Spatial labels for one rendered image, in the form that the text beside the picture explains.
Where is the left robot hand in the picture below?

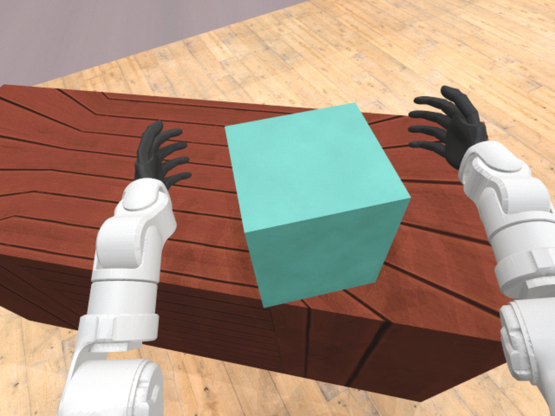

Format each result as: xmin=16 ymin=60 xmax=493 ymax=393
xmin=134 ymin=120 xmax=192 ymax=190

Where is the carton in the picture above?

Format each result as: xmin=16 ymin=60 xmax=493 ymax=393
xmin=225 ymin=102 xmax=411 ymax=308

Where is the right robot hand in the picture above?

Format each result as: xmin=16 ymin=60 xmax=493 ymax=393
xmin=408 ymin=86 xmax=487 ymax=170

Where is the robot left forearm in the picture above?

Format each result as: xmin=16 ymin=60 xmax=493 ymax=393
xmin=57 ymin=178 xmax=177 ymax=416

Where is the robot left upper arm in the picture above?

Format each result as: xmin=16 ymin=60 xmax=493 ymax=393
xmin=60 ymin=359 xmax=164 ymax=416

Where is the pedestal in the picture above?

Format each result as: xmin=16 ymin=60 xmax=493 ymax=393
xmin=0 ymin=84 xmax=516 ymax=402

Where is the robot right upper arm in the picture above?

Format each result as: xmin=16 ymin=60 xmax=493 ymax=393
xmin=499 ymin=297 xmax=555 ymax=416

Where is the robot right forearm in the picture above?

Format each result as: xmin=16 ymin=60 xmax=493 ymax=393
xmin=458 ymin=140 xmax=555 ymax=300

